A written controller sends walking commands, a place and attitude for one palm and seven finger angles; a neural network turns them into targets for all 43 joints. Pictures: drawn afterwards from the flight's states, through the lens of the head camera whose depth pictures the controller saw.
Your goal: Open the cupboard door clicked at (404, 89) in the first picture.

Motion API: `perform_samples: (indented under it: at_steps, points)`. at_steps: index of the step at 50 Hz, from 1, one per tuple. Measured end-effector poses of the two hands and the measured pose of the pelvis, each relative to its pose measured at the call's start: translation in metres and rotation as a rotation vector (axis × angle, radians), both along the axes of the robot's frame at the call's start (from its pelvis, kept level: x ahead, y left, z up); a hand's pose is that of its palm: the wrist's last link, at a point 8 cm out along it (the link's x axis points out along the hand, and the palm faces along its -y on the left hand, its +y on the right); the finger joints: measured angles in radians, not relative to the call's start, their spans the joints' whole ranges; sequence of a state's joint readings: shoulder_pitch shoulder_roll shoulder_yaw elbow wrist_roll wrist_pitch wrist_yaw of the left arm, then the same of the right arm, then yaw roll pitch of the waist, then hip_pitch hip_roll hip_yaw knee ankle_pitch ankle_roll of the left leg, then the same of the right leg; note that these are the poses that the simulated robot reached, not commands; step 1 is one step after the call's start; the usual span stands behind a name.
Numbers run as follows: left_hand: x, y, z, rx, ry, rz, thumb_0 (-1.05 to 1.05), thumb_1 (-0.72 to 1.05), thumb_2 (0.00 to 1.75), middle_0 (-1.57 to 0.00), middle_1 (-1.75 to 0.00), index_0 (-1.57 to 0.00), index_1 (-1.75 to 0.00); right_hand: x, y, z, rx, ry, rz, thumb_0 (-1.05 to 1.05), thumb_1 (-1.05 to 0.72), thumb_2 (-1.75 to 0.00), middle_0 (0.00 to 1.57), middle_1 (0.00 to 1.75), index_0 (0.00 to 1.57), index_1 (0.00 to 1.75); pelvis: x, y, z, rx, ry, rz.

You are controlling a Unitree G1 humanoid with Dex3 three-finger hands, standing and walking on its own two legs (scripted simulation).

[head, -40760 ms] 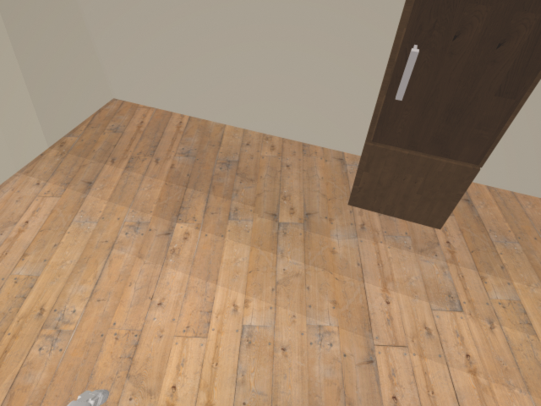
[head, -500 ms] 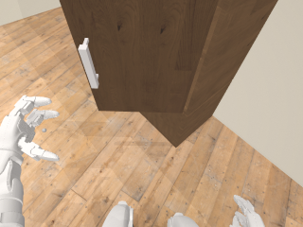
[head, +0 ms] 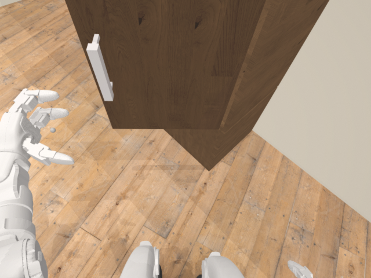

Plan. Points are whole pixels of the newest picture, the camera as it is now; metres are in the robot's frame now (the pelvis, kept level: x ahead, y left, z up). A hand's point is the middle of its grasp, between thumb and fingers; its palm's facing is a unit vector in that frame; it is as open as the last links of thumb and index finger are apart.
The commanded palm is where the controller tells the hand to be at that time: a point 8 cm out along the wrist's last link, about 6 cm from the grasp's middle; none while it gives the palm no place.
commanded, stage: move the hooked fingers beside the handle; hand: left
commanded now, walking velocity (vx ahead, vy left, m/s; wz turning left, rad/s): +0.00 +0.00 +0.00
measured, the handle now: (103, 69) +0.59 +0.23 +0.05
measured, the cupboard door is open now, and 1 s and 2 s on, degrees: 48 48 48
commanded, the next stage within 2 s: slide the fingers in behind the handle in 1.58 s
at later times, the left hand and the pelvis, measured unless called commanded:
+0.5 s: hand (61, 103) +0.47 +0.29 +0.05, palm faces +0.08 -1.00 -0.01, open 14.0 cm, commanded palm +0.46 +0.33 +0.05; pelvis +0.00 +0.01 -0.01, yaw -1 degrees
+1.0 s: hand (69, 89) +0.52 +0.29 +0.04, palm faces +0.06 -1.00 -0.02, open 14.0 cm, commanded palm +0.50 +0.32 +0.05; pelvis +0.00 +0.01 -0.02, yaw -3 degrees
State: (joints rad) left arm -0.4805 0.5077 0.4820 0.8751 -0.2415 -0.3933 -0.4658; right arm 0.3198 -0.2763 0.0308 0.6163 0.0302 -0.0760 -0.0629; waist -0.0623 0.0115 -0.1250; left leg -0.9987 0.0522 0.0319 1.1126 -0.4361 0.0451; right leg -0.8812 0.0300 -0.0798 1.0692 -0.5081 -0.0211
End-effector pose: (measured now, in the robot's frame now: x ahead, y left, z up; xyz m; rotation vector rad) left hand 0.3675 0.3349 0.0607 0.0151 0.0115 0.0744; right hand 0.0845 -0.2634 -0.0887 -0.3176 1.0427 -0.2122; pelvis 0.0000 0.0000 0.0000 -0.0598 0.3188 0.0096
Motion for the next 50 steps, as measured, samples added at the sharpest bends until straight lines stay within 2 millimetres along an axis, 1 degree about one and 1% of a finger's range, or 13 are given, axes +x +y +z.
perform_samples:
  at_steps: [4, 10, 14, 22, 28, 41, 45, 50]
  points:
    - [0.011, -0.001, 0.002, 0.002, -0.007, -0.006, -0.01, -0.5, 0.3, -0.3, -1.2, -0.29, -1.2, -0.006, 0.002, -0.001, -0.001, 0.024, -0.01, 0.01, -0.9, -0.9, 0.21, 0.3, 0.21, 0.3, 0.0, 0.003, -0.001, -0.003, 0.007, -0.003]
    - [0.03, 0.002, -0.004, -0.005, 0.016, 0.003, -0.01, -0.5, 0.3, -0.3, -1.2, -0.3, -1.2, -0.017, 0.003, -0.004, -0.013, 0.074, -0.022, 0.0, -0.9, -0.9, 0.21, 0.3, 0.21, 0.3, -0.001, 0.005, -0.004, -0.007, 0.024, -0.005]
    - [0.042, 0.004, -0.003, 0.002, -0.003, 0.005, -0.01, -0.49, 0.3, -0.3, -1.2, -0.3, -1.2, -0.027, 0.001, -0.007, -0.02, 0.118, -0.037, 0.0, -0.9, -0.9, 0.21, 0.3, 0.21, 0.3, -0.001, 0.007, -0.007, -0.011, 0.037, -0.008]
    - [0.067, 0.007, -0.007, -0.002, 0.023, 0.001, -0.01, -0.49, 0.3, -0.3, -1.2, -0.3, -1.2, -0.049, -0.002, -0.01, -0.036, 0.204, -0.073, 0.0, -0.9, -0.9, 0.21, 0.3, 0.21, 0.3, -0.001, 0.007, -0.012, -0.019, 0.066, -0.012]
    - [0.085, 0.009, -0.007, -0.006, 0.014, 0.003, -0.01, -0.49, 0.3, -0.3, -1.2, -0.3, -1.2, -0.064, -0.004, -0.012, -0.047, 0.26, -0.095, 0.0, -0.9, -0.9, 0.21, 0.3, 0.21, 0.3, 0.0, 0.007, -0.015, -0.025, 0.089, -0.015]
    - [0.121, 0.013, -0.008, -0.006, 0.032, 0.004, -0.01, -0.49, 0.3, -0.3, -1.2, -0.29, -1.2, -0.083, -0.002, -0.014, -0.06, 0.332, -0.131, 0.0, -0.9, -0.9, 0.21, 0.3, 0.21, 0.3, 0.001, 0.007, -0.023, -0.04, 0.136, -0.022]
    - [0.127, 0.011, -0.009, 0.003, 0.032, -0.005, -0.01, -0.49, 0.3, -0.3, -1.2, -0.29, -1.2, -0.087, 0.0, -0.015, -0.053, 0.353, -0.139, 0.0, -0.9, -0.9, 0.21, 0.3, 0.21, 0.3, 0.002, 0.008, -0.024, -0.042, 0.146, -0.025]
    - [0.126, 0.008, -0.015, 0.0, 0.049, -0.01, -0.01, -0.49, 0.3, -0.3, -1.2, -0.29, -1.2, -0.088, 0.005, -0.015, -0.034, 0.37, -0.143, 0.0, -0.9, -0.9, 0.21, 0.3, 0.21, 0.3, 0.004, 0.009, -0.022, -0.04, 0.149, -0.029]
